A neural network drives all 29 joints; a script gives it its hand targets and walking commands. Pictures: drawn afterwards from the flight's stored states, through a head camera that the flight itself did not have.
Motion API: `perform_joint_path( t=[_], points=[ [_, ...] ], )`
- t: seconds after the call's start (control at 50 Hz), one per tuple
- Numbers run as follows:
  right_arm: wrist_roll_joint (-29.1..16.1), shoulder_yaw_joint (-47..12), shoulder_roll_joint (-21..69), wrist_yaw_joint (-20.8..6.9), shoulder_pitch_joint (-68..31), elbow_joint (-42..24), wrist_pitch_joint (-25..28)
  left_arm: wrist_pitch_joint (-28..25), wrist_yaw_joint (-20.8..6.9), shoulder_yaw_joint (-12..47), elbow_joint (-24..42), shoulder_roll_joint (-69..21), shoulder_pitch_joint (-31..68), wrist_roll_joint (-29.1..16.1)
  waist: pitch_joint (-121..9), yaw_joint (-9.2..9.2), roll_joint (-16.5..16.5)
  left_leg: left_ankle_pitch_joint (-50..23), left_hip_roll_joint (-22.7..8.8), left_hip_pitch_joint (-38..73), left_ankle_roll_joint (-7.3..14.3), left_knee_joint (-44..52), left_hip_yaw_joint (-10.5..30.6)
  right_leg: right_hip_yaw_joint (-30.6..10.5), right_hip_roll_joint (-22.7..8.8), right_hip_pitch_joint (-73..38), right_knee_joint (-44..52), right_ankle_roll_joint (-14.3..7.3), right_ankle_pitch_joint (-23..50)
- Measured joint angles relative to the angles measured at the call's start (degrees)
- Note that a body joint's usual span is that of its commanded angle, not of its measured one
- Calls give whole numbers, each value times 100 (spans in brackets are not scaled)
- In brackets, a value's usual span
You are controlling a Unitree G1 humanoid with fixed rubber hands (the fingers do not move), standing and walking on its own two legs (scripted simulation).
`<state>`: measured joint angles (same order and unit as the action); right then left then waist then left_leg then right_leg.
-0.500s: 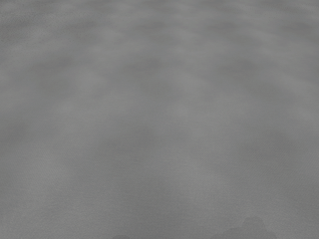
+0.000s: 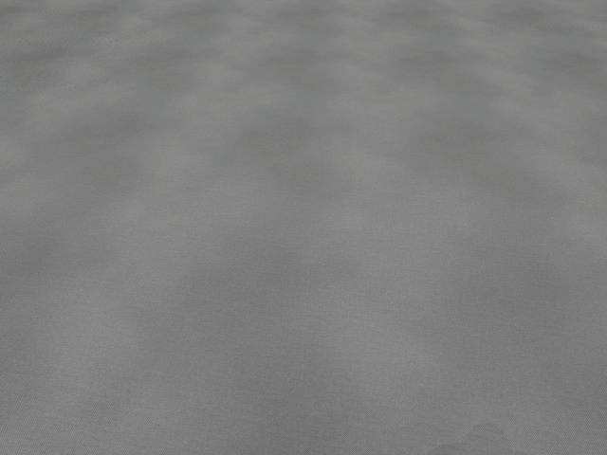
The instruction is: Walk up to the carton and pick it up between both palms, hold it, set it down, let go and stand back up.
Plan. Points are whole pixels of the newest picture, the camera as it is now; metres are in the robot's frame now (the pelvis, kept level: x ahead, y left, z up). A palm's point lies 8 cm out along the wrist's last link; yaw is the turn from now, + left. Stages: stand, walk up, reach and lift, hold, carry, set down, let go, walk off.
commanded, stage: stand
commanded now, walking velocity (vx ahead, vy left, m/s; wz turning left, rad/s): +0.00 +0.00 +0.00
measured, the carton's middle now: out of the picture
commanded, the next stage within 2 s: none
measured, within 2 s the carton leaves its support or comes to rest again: neither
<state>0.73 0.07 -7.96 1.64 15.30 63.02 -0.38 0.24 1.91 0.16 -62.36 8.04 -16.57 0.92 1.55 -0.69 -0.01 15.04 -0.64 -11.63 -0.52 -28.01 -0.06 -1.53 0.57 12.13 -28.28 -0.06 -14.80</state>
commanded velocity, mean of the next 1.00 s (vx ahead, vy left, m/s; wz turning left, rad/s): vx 0.00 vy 0.00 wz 0.00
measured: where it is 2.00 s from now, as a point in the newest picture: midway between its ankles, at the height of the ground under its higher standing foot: outside the picture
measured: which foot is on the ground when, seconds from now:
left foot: down 0.00-1.00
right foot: down 0.00-1.00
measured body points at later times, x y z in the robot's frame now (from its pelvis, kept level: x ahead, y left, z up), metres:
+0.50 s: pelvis -0.01 +0.00 +0.00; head +0.00 +0.00 +0.45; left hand -0.03 +0.21 -0.16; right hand -0.02 -0.20 -0.16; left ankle +0.00 +0.13 -0.74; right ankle +0.00 -0.12 -0.74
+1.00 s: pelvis -0.02 +0.01 +0.00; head -0.01 +0.01 +0.45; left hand -0.05 +0.21 -0.16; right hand -0.04 -0.20 -0.16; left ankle +0.00 +0.13 -0.74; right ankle +0.00 -0.12 -0.74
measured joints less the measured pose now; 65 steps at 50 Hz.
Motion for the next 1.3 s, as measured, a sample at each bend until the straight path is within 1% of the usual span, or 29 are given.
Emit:
perform_joint_path(
  t=[0.12, 0.26, 0.38, 0.44, 0.54, 0.68, 0.8, 0.9, 1.08, 1.22, 1.3],
  points=[
    [9, 19, 23, 4, 13, 124, 27, -4, 21, 57, -191, -63, -14, 1, 35, 54, -4, -20, 14, 17, 13, 27, 3, -4, -13, -19, 26, 12, 16],
    [1, -13, 71, 22, 55, 282, 20, 4, 22, 76, -319, -123, 8, -12, 65, 33, 1, -52, 22, 52, 17, 66, 24, 9, -21, -71, 87, 21, 53],
    [-21, -38, 122, 30, 49, 302, 27, 1, 48, 129, -431, -145, 12, -17, 77, 65, -15, -102, 33, 62, 17, 127, 3, -18, -32, -50, 96, 27, 82],
    [-22, -50, 147, 54, 79, 376, 25, -9, 22, 106, -466, -166, 5, -17, 90, 49, 4, -100, 30, 85, 18, 119, 13, -11, -29, -87, 113, 28, 88],
    [-14, -47, 196, 51, 108, 421, -1, -7, 36, 109, -469, -192, -11, -22, 79, 36, 28, -104, 25, 82, 20, 102, 18, -12, -24, -99, 128, 33, 109],
    [11, -39, 197, 44, 130, 417, 13, 15, 75, 99, -482, -207, -7, -56, 84, 88, 29, -140, 34, 52, 33, 102, 21, -18, -31, -84, 157, 52, 163],
    [11, -30, 186, 49, 172, 428, 8, 16, 64, 94, -443, -179, -21, -20, 52, 42, -31, -187, 55, 4, 43, 135, 16, -34, -49, -22, 163, 61, 196],
    [-4, -43, 123, 36, 194, 422, 35, 22, 23, 82, -433, -167, -49, -37, 48, 5, -7, -212, 67, -14, 56, 155, 13, -47, -60, -7, 190, 79, 228],
    [-16, -60, 125, 18, 162, 330, 26, 22, 34, 63, -454, -99, -142, -30, 39, 52, -13, -224, 65, -40, 55, 143, 29, -45, -56, 7, 198, 84, 245],
    [-15, -76, 173, 27, 163, 306, -3, 14, 19, 84, -434, -122, -170, -8, 38, 13, -18, -242, 85, -82, 57, 163, 16, -73, -71, 84, 155, 88, 237],
    [-24, -60, 149, 12, 167, 319, 15, -13, 25, 115, -425, -147, -223, -31, 25, 27, 8, -262, 95, -88, 57, 198, 43, -54, -79, 84, 180, 86, 237]
  ],
)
